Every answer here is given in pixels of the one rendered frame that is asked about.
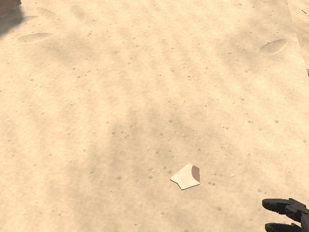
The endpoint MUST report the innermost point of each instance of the robot right hand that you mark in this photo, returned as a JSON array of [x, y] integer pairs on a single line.
[[292, 209]]

